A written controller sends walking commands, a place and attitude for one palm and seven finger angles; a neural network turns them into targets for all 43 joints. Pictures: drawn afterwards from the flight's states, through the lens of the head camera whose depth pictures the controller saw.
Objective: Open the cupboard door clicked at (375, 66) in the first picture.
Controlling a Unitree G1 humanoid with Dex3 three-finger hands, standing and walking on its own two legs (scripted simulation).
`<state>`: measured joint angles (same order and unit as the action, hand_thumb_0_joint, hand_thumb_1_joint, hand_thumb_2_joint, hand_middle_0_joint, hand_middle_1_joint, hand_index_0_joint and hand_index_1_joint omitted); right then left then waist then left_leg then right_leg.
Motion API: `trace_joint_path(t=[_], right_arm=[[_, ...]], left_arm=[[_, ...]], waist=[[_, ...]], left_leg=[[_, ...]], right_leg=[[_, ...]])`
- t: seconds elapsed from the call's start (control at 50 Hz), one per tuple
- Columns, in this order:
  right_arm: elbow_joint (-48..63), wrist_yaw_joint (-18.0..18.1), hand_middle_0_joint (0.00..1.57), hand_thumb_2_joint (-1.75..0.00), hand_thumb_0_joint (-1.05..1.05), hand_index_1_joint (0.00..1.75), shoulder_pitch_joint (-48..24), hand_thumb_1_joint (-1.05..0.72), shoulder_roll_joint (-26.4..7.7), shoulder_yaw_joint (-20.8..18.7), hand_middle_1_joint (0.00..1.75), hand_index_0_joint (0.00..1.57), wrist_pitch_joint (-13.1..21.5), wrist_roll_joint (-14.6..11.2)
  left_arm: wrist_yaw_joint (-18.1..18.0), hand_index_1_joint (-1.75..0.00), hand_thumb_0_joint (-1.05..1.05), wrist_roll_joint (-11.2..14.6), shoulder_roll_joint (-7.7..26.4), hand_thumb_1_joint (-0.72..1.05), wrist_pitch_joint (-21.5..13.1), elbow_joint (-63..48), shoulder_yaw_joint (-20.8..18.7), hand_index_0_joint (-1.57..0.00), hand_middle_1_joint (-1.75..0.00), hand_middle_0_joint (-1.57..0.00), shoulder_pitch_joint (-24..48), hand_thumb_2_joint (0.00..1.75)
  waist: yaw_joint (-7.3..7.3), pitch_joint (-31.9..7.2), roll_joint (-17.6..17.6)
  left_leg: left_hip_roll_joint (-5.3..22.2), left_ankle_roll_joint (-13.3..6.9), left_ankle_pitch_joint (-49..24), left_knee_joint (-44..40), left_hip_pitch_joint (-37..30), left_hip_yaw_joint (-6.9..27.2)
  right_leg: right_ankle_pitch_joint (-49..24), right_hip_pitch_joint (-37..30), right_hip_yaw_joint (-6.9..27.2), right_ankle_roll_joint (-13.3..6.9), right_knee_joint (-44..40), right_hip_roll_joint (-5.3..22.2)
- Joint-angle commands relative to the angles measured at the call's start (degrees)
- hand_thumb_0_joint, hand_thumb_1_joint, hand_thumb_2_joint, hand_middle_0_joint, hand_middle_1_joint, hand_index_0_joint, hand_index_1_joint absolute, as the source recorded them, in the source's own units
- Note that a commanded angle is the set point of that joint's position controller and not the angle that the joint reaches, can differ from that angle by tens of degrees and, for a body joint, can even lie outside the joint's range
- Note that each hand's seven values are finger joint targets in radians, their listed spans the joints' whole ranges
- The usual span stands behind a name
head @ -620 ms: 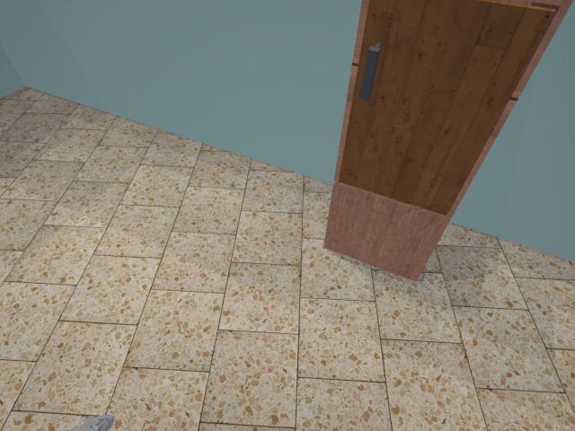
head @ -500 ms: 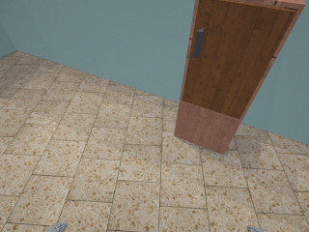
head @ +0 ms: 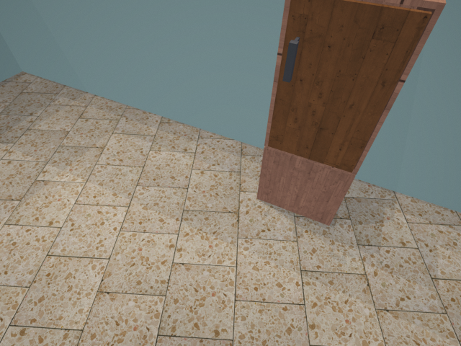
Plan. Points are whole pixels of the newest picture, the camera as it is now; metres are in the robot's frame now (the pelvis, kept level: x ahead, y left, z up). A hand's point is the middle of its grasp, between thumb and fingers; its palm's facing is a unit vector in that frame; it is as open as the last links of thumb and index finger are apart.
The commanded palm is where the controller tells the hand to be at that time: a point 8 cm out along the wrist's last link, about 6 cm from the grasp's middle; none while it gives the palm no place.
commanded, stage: stand and wait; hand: left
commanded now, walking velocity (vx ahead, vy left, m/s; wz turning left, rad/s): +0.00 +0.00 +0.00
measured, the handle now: (292, 59) +0.93 -0.14 +0.06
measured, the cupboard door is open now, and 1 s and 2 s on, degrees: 0 0 0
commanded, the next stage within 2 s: look at it before walking up in 0.30 s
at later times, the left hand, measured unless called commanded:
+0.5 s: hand out of the picture +0.07 +0.24 -0.15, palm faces -0.04 -0.94 -0.34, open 7.4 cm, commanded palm none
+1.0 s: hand out of the picture +0.08 +0.24 -0.15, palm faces -0.03 -0.94 -0.35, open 7.4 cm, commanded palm none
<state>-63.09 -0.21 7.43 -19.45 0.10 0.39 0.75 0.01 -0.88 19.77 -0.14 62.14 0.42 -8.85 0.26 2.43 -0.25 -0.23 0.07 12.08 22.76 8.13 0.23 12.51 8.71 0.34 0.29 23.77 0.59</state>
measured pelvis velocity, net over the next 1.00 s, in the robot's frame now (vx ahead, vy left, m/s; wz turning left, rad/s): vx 0.01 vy -0.01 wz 0.00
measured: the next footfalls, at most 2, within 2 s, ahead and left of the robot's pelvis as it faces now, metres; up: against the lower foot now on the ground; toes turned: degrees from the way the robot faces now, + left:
left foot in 1.86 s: +0.01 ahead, +0.13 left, +0.00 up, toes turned -15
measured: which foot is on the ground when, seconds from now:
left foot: down 0.00-1.00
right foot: down 0.00-1.00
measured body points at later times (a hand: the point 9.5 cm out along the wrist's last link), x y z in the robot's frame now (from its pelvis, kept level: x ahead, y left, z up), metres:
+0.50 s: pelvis +0.00 +0.00 +0.00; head +0.00 -0.01 +0.45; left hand +0.07 +0.29 -0.13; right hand +0.07 -0.30 -0.14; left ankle +0.00 +0.12 -0.74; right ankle +0.01 -0.12 -0.74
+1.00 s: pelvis +0.01 -0.01 +0.00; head +0.02 -0.01 +0.45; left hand +0.08 +0.29 -0.13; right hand +0.10 -0.30 -0.13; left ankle +0.00 +0.12 -0.74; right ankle +0.01 -0.12 -0.74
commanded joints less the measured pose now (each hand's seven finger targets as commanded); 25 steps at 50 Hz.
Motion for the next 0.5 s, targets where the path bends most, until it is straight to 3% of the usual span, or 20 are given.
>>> trace_joint_path(t=[0.0, 0.32, 0.48], right_arm=[[3.7, 0.8, 0.2, -0.9, 0.0, 0.3, -3.6, -0.9, -11.6, -2.3, 0.3, 0.2, 1.4, -0.2], [2.8, 0.7, 0.2, -0.9, 0.0, 0.3, -2.8, -0.9, -11.6, -2.2, 0.3, 0.2, 1.5, -0.1], [2.9, 0.8, 0.2, -0.9, 0.0, 0.3, -2.9, -0.9, -11.6, -2.2, 0.3, 0.2, 1.6, -0.2]], left_arm=[[-0.7, -0.3, 0.0, 0.4, 11.6, 0.9, -1.3, -4.0, -2.4, -0.2, -0.3, -0.2, 3.8, 0.9], [-0.6, -0.3, 0.0, 0.2, 11.6, 0.9, -1.4, -3.7, -2.4, -0.2, -0.3, -0.2, 3.8, 0.9], [-0.6, -0.3, 0.0, 0.2, 11.4, 0.9, -1.5, -3.7, -2.5, -0.2, -0.3, -0.2, 3.9, 0.9]], waist=[[-0.19, -2.9, 0.3], [-0.24, -2.3, -0.2], [-0.31, -4.0, 0.1]], left_leg=[[6.3, -1.8, -3.3, -4.9, 1.0, 5.7], [6.4, -1.6, -2.6, -5.2, 1.3, 5.8], [6.8, -1.6, -5.7, -4.9, 0.1, 5.7]], right_leg=[[-1.9, 0.5, 6.1, -2.2, -5.3, 6.3], [0.1, 1.8, 6.8, -2.2, -6.2, 6.2], [-4.6, 0.4, 6.2, -2.2, -5.2, 6.2]])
